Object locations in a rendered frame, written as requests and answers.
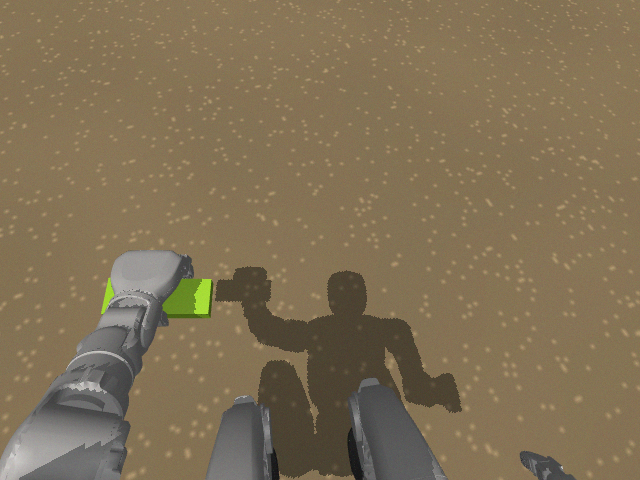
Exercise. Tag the small box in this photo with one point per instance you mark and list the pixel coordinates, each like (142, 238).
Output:
(191, 299)

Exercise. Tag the left robot arm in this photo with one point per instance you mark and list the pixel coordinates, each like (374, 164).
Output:
(77, 430)

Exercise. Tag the right robot hand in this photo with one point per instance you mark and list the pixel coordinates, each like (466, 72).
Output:
(544, 468)

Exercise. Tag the left robot hand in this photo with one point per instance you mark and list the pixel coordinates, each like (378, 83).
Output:
(153, 272)

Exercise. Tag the right robot foot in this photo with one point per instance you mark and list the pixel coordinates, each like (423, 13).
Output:
(354, 458)

